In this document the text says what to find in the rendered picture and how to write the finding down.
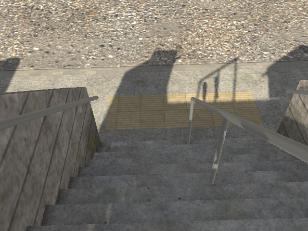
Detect stairs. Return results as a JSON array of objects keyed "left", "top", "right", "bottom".
[{"left": 26, "top": 137, "right": 308, "bottom": 231}]

